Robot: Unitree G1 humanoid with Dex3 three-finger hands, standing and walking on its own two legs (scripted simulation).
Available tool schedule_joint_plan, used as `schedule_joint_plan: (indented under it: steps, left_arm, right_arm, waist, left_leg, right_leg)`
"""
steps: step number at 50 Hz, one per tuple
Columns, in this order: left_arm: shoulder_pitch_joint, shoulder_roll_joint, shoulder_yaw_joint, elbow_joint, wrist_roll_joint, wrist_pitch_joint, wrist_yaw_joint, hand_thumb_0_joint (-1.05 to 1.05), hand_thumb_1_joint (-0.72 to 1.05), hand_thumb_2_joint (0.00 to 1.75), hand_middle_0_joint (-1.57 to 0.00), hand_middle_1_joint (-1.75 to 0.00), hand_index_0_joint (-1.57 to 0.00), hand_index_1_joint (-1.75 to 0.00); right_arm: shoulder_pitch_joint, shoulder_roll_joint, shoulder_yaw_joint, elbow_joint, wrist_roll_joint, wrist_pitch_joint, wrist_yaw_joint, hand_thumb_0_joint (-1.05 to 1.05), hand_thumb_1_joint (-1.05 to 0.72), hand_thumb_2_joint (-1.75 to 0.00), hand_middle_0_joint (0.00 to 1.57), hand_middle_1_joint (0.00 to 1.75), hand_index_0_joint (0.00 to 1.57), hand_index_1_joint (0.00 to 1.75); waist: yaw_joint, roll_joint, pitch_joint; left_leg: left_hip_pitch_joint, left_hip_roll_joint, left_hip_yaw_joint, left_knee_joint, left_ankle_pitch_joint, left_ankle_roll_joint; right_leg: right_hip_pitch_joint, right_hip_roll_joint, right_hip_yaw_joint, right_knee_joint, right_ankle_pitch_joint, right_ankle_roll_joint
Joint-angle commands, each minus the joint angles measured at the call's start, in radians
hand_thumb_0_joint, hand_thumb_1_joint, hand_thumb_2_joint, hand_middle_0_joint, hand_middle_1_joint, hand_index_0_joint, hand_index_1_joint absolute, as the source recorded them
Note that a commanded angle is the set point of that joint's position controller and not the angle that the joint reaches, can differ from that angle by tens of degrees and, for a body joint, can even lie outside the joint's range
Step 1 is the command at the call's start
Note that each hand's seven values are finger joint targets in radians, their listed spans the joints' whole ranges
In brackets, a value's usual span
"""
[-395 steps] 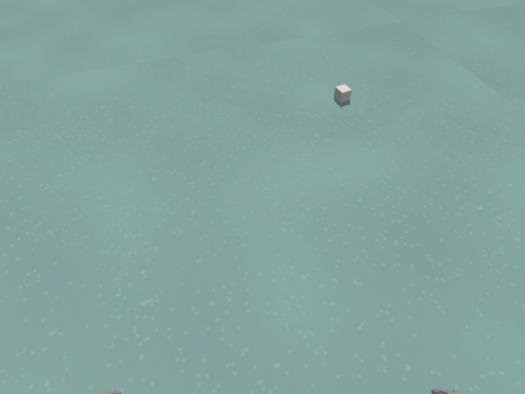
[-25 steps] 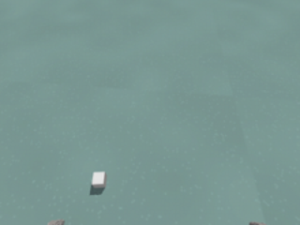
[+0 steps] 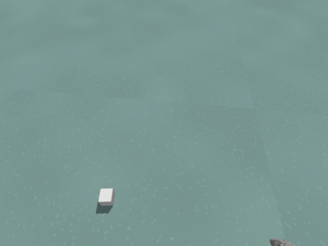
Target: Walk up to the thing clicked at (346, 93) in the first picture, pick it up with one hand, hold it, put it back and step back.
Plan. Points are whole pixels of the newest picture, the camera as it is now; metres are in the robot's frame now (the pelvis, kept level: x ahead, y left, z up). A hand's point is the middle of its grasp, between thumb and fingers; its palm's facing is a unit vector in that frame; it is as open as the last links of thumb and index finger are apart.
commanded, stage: stand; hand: left
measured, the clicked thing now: (107, 197) +0.48 +0.37 -0.75
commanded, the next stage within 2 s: none
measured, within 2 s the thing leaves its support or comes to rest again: neither
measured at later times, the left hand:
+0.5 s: hand out of the picture +0.07 +0.25 -0.16, palm faces -0.04 -0.94 -0.34, open 7.4 cm
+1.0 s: hand out of the picture +0.09 +0.25 -0.16, palm faces -0.05 -0.94 -0.34, open 7.4 cm
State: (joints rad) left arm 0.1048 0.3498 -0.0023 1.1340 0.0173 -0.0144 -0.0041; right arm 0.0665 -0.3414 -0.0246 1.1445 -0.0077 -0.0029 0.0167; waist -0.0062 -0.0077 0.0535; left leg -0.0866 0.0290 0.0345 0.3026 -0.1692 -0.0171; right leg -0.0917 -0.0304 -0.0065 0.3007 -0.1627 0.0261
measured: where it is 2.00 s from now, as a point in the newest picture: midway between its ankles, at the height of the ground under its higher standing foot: outside the picture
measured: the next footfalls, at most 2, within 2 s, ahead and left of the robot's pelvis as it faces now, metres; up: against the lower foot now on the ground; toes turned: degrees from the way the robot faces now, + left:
none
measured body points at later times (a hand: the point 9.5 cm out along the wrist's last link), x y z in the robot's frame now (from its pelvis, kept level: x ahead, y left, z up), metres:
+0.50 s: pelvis +0.00 -0.01 +0.00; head +0.01 +0.00 +0.45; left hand +0.08 +0.29 -0.13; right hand +0.07 -0.31 -0.13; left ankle +0.00 +0.13 -0.75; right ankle +0.00 -0.13 -0.75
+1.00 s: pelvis +0.01 -0.01 +0.00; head +0.02 -0.01 +0.45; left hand +0.09 +0.29 -0.13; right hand +0.09 -0.31 -0.13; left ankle +0.00 +0.13 -0.75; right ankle +0.00 -0.13 -0.75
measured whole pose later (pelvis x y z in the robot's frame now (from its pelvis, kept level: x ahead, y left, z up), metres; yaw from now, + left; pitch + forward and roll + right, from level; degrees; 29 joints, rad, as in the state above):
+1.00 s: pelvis +0.01 -0.01 +0.00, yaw +0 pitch -2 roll +0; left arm 0.10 0.36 -0.01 1.13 0.01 -0.01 0.00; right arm 0.10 -0.35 -0.01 1.14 -0.01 -0.01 0.01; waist 0.00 0.00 0.05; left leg -0.08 0.04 0.03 0.30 -0.18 -0.03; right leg -0.10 -0.02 -0.01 0.31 -0.18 0.01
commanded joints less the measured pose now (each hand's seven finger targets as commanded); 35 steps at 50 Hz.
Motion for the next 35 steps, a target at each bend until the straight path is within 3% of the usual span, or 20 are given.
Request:
schedule_joint_plan:
  steps: [1, 11, 17, 35]
  left_arm:
    - [-0.054, 0.219, 0.045, -0.067, -0.006, -0.018, 0.013, 0.00, 0.90, 0.90, -0.20, -0.30, -0.20, -0.30]
    - [-0.047, 0.230, 0.043, -0.066, -0.008, -0.017, 0.012, 0.00, 0.90, 0.90, -0.20, -0.30, -0.20, -0.30]
    - [-0.044, 0.225, 0.038, -0.066, -0.009, -0.017, 0.011, 0.00, 0.90, 0.90, -0.20, -0.30, -0.20, -0.30]
    - [-0.037, 0.219, 0.034, -0.066, -0.008, -0.014, 0.010, 0.00, 0.90, 0.90, -0.20, -0.30, -0.20, -0.30]
  right_arm:
    - [-0.057, -0.213, -0.032, -0.060, -0.001, -0.019, -0.014, 0.00, -0.90, -0.90, 0.20, 0.30, 0.20, 0.30]
    - [-0.027, -0.216, -0.027, -0.050, -0.004, -0.020, -0.014, 0.00, -0.90, -0.90, 0.20, 0.30, 0.20, 0.30]
    - [-0.019, -0.220, -0.025, -0.048, -0.003, -0.022, -0.015, 0.00, -0.90, -0.90, 0.20, 0.30, 0.20, 0.30]
    - [-0.013, -0.224, -0.019, -0.049, -0.001, -0.024, -0.020, 0.00, -0.90, -0.90, 0.20, 0.30, 0.20, 0.30]
  waist:
    - [-0.002, 0.003, -0.066]
    - [-0.001, -0.001, -0.058]
    - [-0.002, 0.008, -0.079]
    - [0.005, 0.014, -0.083]
  left_leg:
    - [0.007, 0.106, -0.087, -0.049, 0.074, 0.019]
    - [-0.008, 0.108, -0.094, -0.050, 0.046, 0.018]
    - [-0.005, 0.109, -0.091, -0.036, 0.100, 0.020]
    - [0.014, 0.115, -0.082, -0.036, 0.141, 0.017]
  right_leg:
    - [-0.028, -0.104, 0.075, -0.052, 0.079, -0.029]
    - [-0.037, -0.104, 0.081, -0.051, 0.028, -0.034]
    - [-0.016, -0.106, 0.080, -0.041, 0.100, -0.036]
    - [-0.021, -0.107, 0.079, -0.031, 0.147, -0.038]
